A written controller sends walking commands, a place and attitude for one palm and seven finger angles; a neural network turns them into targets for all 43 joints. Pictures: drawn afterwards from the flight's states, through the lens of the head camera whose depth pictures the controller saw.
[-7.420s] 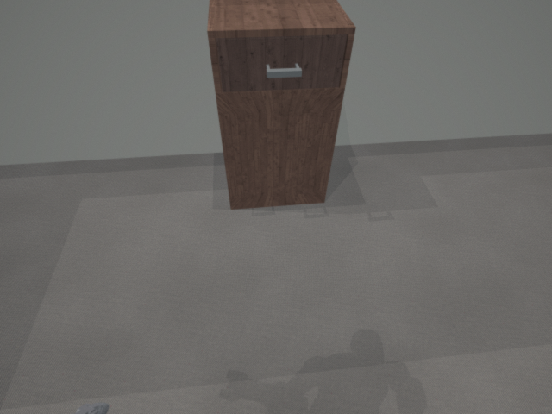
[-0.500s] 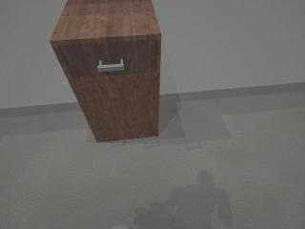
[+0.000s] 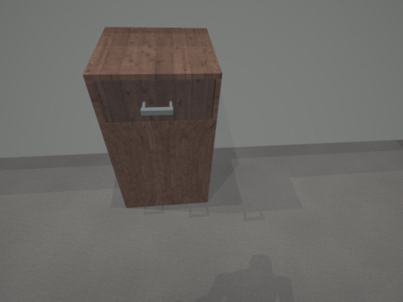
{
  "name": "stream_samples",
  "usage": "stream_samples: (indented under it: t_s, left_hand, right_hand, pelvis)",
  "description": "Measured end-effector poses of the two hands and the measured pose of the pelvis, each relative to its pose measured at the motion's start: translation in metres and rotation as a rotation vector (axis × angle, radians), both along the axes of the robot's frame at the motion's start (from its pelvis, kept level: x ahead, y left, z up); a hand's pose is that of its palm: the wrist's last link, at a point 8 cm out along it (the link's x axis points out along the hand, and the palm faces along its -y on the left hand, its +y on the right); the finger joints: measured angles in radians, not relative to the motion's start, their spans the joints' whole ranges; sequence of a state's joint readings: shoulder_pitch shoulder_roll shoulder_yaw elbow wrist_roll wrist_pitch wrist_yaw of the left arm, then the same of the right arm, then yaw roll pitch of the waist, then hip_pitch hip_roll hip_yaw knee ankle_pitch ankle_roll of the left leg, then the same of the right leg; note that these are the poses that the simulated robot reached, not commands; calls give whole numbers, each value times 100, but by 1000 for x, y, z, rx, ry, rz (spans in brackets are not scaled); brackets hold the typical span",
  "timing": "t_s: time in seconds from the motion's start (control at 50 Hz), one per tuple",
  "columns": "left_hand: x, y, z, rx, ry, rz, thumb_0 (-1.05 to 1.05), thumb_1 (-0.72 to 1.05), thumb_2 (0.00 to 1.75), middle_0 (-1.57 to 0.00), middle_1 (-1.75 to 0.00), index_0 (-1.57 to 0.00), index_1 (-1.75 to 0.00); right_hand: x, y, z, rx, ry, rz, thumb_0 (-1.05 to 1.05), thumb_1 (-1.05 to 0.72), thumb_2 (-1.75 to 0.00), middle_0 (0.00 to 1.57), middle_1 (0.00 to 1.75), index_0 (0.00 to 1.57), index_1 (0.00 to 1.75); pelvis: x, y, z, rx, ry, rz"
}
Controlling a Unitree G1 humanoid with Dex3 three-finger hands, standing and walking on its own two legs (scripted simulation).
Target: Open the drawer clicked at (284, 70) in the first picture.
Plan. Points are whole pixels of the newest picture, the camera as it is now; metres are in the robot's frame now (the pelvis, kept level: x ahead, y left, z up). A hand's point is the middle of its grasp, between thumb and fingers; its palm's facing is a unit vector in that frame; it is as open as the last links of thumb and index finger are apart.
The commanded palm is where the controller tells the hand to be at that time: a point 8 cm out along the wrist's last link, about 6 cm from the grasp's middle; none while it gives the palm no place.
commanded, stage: take the last steps up to it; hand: left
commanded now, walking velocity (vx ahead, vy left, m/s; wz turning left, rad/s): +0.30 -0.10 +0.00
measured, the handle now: (157, 107) +0.77 +0.19 -0.06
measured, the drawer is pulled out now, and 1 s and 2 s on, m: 0.00 0.00 0.00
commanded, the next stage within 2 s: come to a stop and stand still in 0.70 s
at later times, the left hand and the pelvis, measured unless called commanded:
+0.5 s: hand out of the picture +0.04 +0.08 -0.18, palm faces +0.13 -0.98 -0.13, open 7.4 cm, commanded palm none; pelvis +0.12 -0.06 +0.00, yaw +2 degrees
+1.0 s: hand (156, 245) +0.31 +0.13 -0.18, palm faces +0.06 -0.97 -0.24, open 7.4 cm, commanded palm none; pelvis +0.25 -0.06 -0.02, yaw +1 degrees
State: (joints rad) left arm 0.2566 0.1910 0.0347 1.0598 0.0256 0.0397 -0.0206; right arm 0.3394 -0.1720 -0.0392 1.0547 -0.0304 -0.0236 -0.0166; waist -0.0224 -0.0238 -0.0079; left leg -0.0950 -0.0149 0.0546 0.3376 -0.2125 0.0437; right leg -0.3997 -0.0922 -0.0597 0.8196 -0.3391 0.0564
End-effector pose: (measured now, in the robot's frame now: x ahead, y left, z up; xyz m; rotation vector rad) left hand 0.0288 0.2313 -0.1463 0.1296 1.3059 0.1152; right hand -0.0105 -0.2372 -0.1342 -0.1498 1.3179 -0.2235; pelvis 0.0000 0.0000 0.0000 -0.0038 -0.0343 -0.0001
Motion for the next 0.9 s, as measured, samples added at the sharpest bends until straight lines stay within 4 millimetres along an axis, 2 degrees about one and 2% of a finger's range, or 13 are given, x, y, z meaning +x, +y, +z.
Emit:
stream_samples:
  t_s: [0.08,0.14,0.18,0.22,0.28,0.4,0.54,0.6,0.64,0.68,0.74,0.82,0.9]
  left_hand:
    - [35,-21,5,12,-44,-33,1,91,90,-19,-30,-19,-30]
    - [58,-37,4,35,-86,-48,0,91,90,-19,-30,-19,-30]
    - [65,-47,2,48,-108,-34,0,91,90,-20,-30,-20,-30]
    - [63,-56,3,49,-109,-2,0,91,90,-20,-30,-20,-30]
    - [50,-65,6,56,-57,39,0,92,90,-20,-30,-20,-30]
    - [20,-88,1,13,81,90,0,92,90,-20,-30,-20,-30]
    - [1,-105,-8,-67,223,172,0,91,90,-20,-30,-20,-30]
    - [2,-102,-16,-96,285,199,0,91,90,-20,-30,-20,-30]
    - [8,-97,-23,-109,321,196,0,90,90,-20,-30,-20,-30]
    - [25,-88,-25,-105,330,171,0,90,90,-20,-30,-20,-30]
    - [68,-70,-22,-77,278,136,1,91,90,-20,-30,-20,-30]
    - [140,-50,-13,-24,146,99,1,91,90,-19,-30,-19,-30]
    - [209,-44,-4,27,18,70,0,91,90,-19,-30,-19,-30]
  right_hand:
    - [-38,-14,-10,29,125,-60,0,-91,-89,21,30,20,30]
    - [-55,-27,-21,56,203,-88,0,-91,-89,21,30,20,30]
    - [-57,-36,-28,71,246,-82,0,-91,-89,21,30,20,30]
    - [-45,-43,-27,82,260,-65,0,-91,-89,20,30,20,30]
    - [-8,-54,-22,82,207,-44,1,-91,-89,20,30,20,30]
    - [91,-61,-16,73,39,14,0,-91,-89,20,30,19,30]
    - [213,-48,-6,39,-108,125,0,-93,-89,20,30,19,30]
    - [262,-32,-4,24,-169,173,0,-92,-89,20,30,19,30]
    - [286,-22,-7,13,-215,185,0,-92,-89,20,30,19,30]
    - [297,-14,-6,18,-234,175,0,-92,-89,20,30,19,30]
    - [295,-8,-5,33,-209,136,0,-91,-89,20,30,20,30]
    - [292,-24,-1,2,-174,79,-3,-96,-89,21,30,20,30]
    - [278,-36,-9,13,-71,69,-3,-95,-89,21,30,20,30]
  pelvis:
    - [12,-18,-3,8,2,-7]
    - [25,-37,-12,20,3,-9]
    - [32,-48,-16,8,-3,0]
    - [40,-56,-14,3,-6,8]
    - [54,-64,-7,6,-3,14]
    - [86,-69,-2,-7,4,32]
    - [129,-56,-7,-25,9,40]
    - [152,-45,-15,-29,8,42]
    - [164,-38,-23,-24,9,31]
    - [174,-34,-23,-10,5,16]
    - [190,-32,-16,-2,7,10]
    - [209,-33,-8,7,17,13]
    - [228,-42,-6,16,17,25]
